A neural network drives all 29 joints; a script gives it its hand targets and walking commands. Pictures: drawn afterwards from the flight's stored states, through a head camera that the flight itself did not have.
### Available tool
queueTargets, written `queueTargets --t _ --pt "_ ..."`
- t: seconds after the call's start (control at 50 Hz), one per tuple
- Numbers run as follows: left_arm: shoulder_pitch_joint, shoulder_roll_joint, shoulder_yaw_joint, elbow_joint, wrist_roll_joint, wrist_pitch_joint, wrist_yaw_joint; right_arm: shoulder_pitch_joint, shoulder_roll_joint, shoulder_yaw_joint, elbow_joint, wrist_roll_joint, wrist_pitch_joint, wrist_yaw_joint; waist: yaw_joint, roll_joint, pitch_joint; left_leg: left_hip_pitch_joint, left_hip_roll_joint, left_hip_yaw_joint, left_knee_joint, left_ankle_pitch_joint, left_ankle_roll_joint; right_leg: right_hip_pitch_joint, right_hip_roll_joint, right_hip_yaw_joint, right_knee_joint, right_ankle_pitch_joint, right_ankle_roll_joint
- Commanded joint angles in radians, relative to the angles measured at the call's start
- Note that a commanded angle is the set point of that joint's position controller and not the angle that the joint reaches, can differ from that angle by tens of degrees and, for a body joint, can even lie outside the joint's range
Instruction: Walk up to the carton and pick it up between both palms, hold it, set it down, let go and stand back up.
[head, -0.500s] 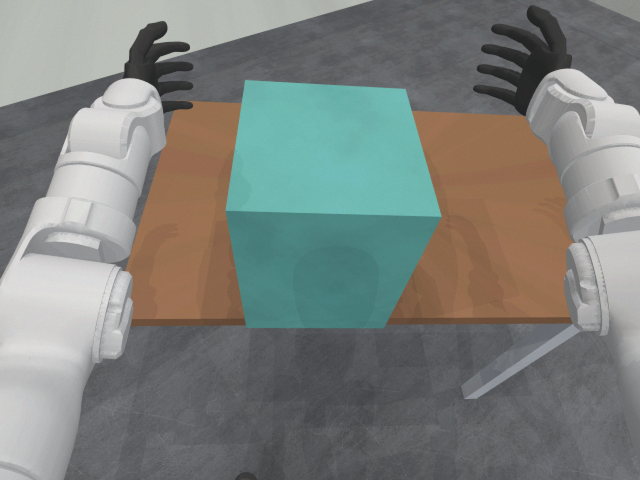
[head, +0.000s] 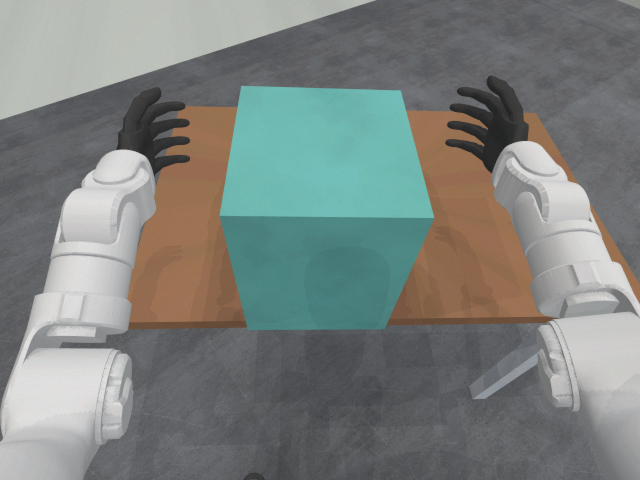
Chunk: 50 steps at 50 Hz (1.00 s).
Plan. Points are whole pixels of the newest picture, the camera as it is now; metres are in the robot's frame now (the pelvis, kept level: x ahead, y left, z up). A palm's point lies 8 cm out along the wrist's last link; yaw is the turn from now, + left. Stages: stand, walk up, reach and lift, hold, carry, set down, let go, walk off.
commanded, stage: set down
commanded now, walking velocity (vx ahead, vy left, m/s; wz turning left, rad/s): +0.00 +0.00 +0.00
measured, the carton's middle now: (319, 218) +0.45 +0.02 +0.03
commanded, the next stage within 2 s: none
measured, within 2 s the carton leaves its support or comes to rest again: neither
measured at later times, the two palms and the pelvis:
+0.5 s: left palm (140, 231) +0.35 +0.23 +0.10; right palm (493, 227) +0.38 -0.19 +0.11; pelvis +0.00 +0.00 +0.00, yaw +0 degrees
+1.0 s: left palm (149, 291) +0.30 +0.22 +0.05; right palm (500, 287) +0.33 -0.20 +0.06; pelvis +0.01 +0.00 +0.00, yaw -1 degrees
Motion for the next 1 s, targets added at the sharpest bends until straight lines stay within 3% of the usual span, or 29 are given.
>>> queueTargets --t 0.0,0.14,0.22,0.38,0.4,0.56,0.6,0.64,0.72,0.78,0.82,0.92,0.98 --pt "-0.356 0.135 0.076 -0.179 0.041 -0.023 0.005 -0.369 -0.195 -0.044 -0.15 0.008 -0.024 -0.003 -0.009 -0.003 -0.571 0.454 -0.09 0.037 0.03 0.239 0.016 0.096 0.047 -0.005 -0.018 0.313 0.075" --pt "-0.251 0.105 0.085 -0.229 0.063 -0.067 -0.008 -0.242 -0.133 -0.008 -0.185 0.035 -0.054 -0.001 0.007 0.026 -0.467 0.449 -0.095 0.046 0.013 0.198 0.021 0.093 0.035 0.013 -0.039 0.262 0.076" --pt "-0.129 0.076 0.088 -0.291 0.073 -0.099 -0.013 -0.117 -0.115 -0.015 -0.251 0.018 -0.093 -0.006 0.002 0.037 -0.435 0.488 -0.099 0.049 0.015 0.234 0.015 0.088 0.039 0.011 -0.048 0.27 0.073" --pt "-0.026 0.036 0.072 -0.31 0.056 -0.138 -0.015 -0.02 -0.097 -0.075 -0.36 -0.062 -0.137 -0.018 -0.019 0.011 -0.358 0.497 -0.097 0.048 0.004 0.148 0.016 0.038 0.04 0.003 -0.067 0.12 0.054" --pt "-0.073 0.04 0.062 -0.307 0.048 -0.145 -0.014 -0.056 -0.093 -0.087 -0.363 -0.069 -0.138 -0.016 -0.023 0.021 -0.364 0.484 -0.094 0.048 0.0 0.123 0.017 0.026 0.036 0.003 -0.066 0.092 0.05" --pt "0.148 0.004 0.081 -0.353 0.07 -0.205 -0.015 0.152 -0.065 -0.063 -0.429 -0.078 -0.185 -0.014 -0.002 -0.035 -0.364 0.519 -0.097 0.044 0.0 0.199 0.02 0.083 0.041 0.015 -0.054 0.169 0.049" --pt "0.108 0.009 0.076 -0.365 0.063 -0.217 -0.017 0.118 -0.077 -0.078 -0.447 -0.083 -0.196 -0.012 -0.007 -0.019 -0.364 0.513 -0.096 0.045 -0.006 0.183 0.019 0.064 0.039 0.014 -0.05 0.15 0.047" --pt "0.183 -0.006 0.069 -0.368 0.063 -0.233 -0.019 0.199 -0.053 -0.062 -0.447 -0.082 -0.205 -0.01 -0.004 -0.033 -0.337 0.52 -0.098 0.045 -0.009 0.18 0.022 0.069 0.035 0.02 -0.059 0.146 0.047" --pt "0.294 -0.04 0.066 -0.398 0.092 -0.271 -0.028 0.31 -0.045 -0.055 -0.447 -0.081 -0.245 -0.003 0.002 0.012 -0.301 0.565 -0.099 0.043 -0.006 0.246 0.009 0.067 0.038 0.02 -0.064 0.177 0.038" --pt "0.265 -0.045 0.051 -0.387 0.09 -0.288 -0.025 0.292 -0.041 -0.064 -0.451 -0.095 -0.257 0.007 0.001 0.018 -0.241 0.525 -0.099 0.048 -0.021 0.178 0.011 0.031 0.035 0.022 -0.076 0.091 0.029" --pt "0.338 -0.062 0.048 -0.38 0.096 -0.31 -0.028 0.381 -0.01 -0.058 -0.443 -0.1 -0.271 0.01 0.002 0.016 -0.192 0.535 -0.102 0.045 -0.02 0.163 0.013 0.018 0.031 0.027 -0.09 0.066 0.027" --pt "0.456 -0.078 0.048 -0.391 0.115 -0.389 -0.033 0.495 0.021 -0.045 -0.483 -0.119 -0.333 0.011 0.013 0.008 -0.2 0.558 -0.109 0.047 -0.012 0.216 0.012 0.048 0.029 0.031 -0.086 0.138 0.031" --pt "0.485 -0.084 0.049 -0.365 0.122 -0.424 -0.043 0.535 0.03 -0.046 -0.493 -0.152 -0.362 0.006 0.003 -0.004 -0.174 0.537 -0.112 0.047 -0.017 0.2 0.014 0.053 0.022 0.037 -0.085 0.149 0.035"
